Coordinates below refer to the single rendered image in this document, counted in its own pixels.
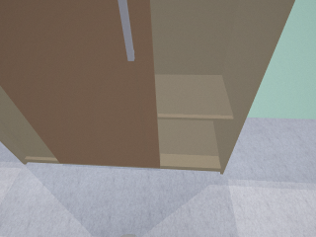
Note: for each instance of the wardrobe door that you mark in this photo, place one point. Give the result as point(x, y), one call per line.
point(63, 63)
point(18, 129)

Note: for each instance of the handle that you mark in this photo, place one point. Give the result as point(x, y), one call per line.
point(126, 29)

